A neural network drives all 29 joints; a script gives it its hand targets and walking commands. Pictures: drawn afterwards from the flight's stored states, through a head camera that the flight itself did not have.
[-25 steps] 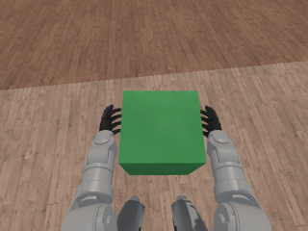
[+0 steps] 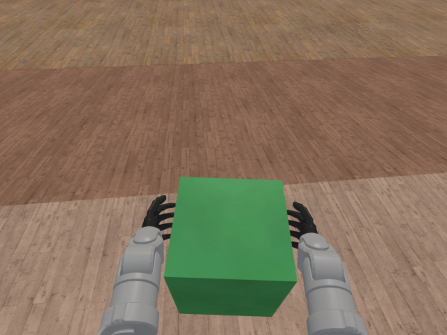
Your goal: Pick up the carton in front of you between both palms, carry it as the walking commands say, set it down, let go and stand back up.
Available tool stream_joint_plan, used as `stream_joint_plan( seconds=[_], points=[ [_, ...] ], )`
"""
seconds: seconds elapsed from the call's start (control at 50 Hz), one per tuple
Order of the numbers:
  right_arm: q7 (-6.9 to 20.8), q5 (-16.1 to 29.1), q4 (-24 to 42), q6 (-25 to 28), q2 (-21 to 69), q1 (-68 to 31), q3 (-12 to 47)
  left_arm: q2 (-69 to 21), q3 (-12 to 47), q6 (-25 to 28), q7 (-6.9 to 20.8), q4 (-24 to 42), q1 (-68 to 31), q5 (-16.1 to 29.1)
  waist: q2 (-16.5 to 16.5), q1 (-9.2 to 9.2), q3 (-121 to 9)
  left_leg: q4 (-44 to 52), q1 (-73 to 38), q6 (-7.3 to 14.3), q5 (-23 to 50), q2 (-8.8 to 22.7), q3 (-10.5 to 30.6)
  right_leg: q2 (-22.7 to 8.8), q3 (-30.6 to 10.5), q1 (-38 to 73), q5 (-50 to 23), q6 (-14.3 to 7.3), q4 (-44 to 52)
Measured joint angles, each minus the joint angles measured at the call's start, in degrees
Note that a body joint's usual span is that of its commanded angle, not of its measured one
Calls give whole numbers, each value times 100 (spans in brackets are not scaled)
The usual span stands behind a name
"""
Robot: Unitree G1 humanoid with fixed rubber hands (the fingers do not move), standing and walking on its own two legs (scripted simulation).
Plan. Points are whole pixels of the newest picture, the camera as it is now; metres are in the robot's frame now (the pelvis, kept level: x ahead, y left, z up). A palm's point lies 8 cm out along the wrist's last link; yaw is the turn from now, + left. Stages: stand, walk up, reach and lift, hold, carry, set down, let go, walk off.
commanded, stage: reach and lift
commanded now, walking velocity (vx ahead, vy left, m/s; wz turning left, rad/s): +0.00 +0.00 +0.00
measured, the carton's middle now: (228, 250) +0.30 +0.00 -0.06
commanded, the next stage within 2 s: hold in 0.98 s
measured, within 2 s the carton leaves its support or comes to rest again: neither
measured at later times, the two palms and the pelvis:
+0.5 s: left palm (152, 231) +0.29 +0.15 +0.03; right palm (310, 238) +0.28 -0.15 +0.03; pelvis -0.01 +0.00 +0.00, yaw +0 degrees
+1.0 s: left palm (150, 227) +0.29 +0.15 +0.05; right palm (310, 234) +0.28 -0.15 +0.04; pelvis +0.00 +0.00 +0.01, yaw +0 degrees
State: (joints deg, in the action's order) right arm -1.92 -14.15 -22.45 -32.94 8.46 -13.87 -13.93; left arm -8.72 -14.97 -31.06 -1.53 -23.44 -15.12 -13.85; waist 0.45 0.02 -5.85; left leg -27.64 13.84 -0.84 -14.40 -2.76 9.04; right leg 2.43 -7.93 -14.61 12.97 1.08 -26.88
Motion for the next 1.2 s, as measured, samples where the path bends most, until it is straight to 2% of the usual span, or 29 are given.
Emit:
stream_joint_plan(
  seconds=[0.12, 0.24, 0.42, 0.98, 1.12, 1.2],
  points=[
    [123, -269, -140, -274, 51, -239, -205, -62, -189, -263, 101, -157, -246, -303, -6, -2, 233, 67, -298, 1, 53, 11, -16, -3, 0, 298, -59, -1, 72],
    [151, -315, -82, -308, 74, -374, -276, -103, -294, -304, 140, -86, -385, -371, 3, -3, 427, 2, -291, -11, 66, 14, -31, 4, 5, 287, -73, 1, 2],
    [162, -332, 35, -351, 101, -436, -288, -116, -316, -338, 165, 44, -424, -388, 7, 11, 520, 138, -404, -19, 127, 31, -25, -6, 31, 397, -120, -10, 119],
    [117, -182, 582, -789, 3, -26, 171, -8, 160, -803, 137, 588, -27, -244, -9, 5, 469, 587, -924, 17, 200, 67, -67, -47, 30, 920, -192, -19, 572],
    [91, -90, 932, -1008, -17, 70, 305, 15, 290, -1032, 118, 948, 71, -145, -6, -16, 453, 695, -1073, 19, 253, 73, -80, -55, 22, 1064, -243, -16, 672],
    [128, -157, 868, -1126, 5, -34, 241, -6, 217, -1152, 146, 899, -19, -211, -6, -25, 467, 713, -1154, 19, 274, 75, -79, -57, 30, 1148, -264, -20, 694]
  ],
)
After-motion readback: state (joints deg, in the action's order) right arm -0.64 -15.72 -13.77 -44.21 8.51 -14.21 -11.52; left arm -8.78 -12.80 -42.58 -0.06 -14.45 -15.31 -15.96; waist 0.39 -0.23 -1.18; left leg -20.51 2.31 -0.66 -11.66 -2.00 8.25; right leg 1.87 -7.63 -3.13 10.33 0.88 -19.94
